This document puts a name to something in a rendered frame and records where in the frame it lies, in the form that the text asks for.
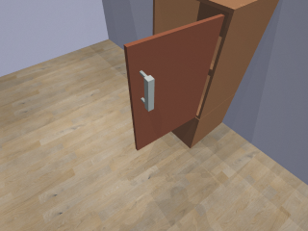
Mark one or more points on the cupboard door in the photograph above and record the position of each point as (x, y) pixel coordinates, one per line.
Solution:
(179, 60)

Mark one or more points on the handle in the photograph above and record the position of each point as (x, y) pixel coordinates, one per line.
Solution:
(149, 91)

